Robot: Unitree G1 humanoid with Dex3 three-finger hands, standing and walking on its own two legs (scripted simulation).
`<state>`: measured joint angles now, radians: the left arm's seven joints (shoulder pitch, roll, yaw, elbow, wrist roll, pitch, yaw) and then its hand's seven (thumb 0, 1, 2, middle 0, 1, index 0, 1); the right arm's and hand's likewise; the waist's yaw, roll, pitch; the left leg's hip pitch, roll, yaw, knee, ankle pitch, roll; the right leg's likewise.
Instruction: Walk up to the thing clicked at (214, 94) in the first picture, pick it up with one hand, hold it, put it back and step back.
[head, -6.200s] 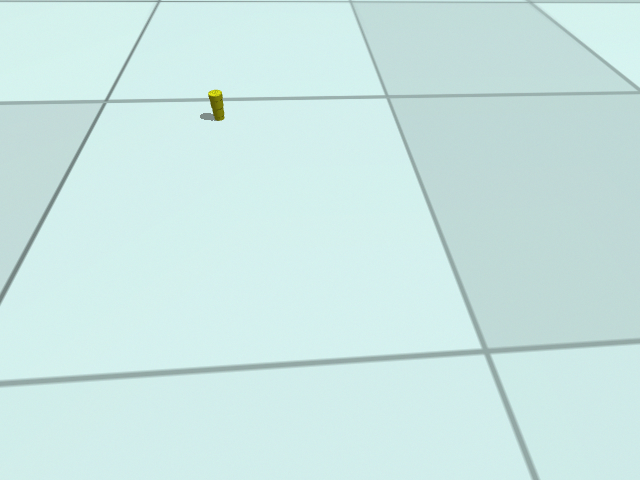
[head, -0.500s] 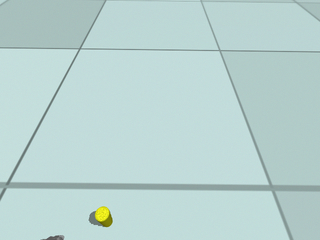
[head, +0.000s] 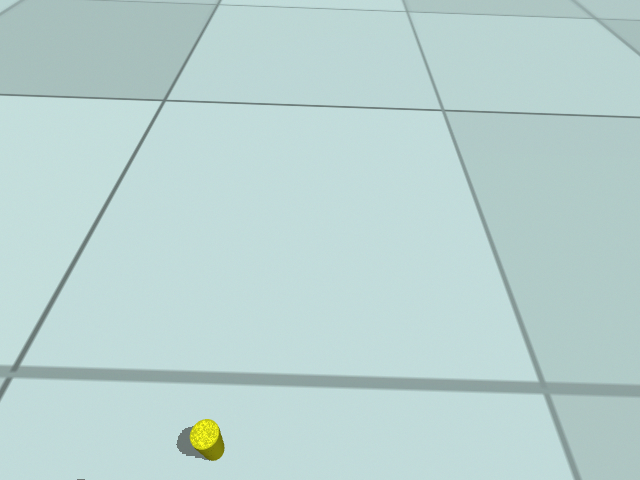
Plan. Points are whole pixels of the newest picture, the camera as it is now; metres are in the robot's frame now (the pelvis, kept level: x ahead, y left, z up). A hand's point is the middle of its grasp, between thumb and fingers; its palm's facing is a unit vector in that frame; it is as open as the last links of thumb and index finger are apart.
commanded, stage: walk up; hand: left
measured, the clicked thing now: (209, 442) +0.37 +0.28 -0.71
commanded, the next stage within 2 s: stand in 0.34 s
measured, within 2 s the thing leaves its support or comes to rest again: neither
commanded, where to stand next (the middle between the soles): +0.02 +0.00 m, yaw +1 degrees
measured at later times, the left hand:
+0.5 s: hand out of the picture +0.09 +0.25 -0.16, palm faces -0.01 -0.94 -0.33, open 7.4 cm
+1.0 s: hand out of the picture +0.08 +0.24 -0.16, palm faces -0.02 -0.94 -0.34, open 7.4 cm
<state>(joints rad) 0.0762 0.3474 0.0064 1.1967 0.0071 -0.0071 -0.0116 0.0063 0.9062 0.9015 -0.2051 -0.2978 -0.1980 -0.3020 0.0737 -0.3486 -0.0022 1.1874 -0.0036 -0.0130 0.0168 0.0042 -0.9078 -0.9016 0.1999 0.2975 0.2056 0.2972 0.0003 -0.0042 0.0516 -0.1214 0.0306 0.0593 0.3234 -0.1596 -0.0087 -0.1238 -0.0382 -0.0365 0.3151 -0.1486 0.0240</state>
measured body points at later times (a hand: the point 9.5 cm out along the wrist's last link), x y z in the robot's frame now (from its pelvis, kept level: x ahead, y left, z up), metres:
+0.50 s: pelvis +0.01 +0.00 +0.00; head +0.01 +0.00 +0.45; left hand +0.09 +0.30 -0.13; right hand +0.09 -0.30 -0.13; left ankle +0.01 +0.12 -0.75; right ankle +0.02 -0.13 -0.75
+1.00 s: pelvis +0.01 -0.01 +0.00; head +0.01 -0.01 +0.45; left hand +0.08 +0.29 -0.13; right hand +0.08 -0.31 -0.14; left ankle +0.01 +0.12 -0.75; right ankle +0.02 -0.13 -0.75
